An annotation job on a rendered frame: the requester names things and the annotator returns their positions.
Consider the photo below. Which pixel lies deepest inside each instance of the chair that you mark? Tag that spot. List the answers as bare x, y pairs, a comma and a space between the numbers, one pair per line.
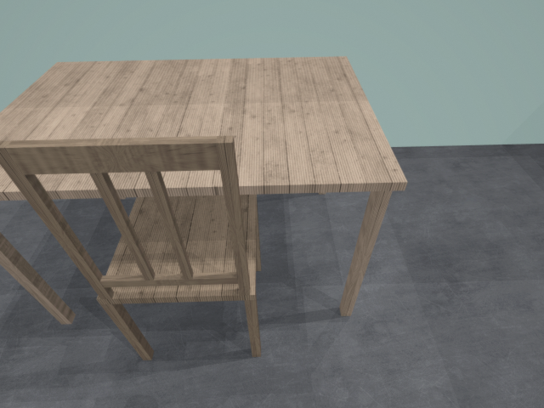
173, 249

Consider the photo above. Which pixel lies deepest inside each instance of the table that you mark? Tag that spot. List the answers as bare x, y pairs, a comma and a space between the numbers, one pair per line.
300, 125

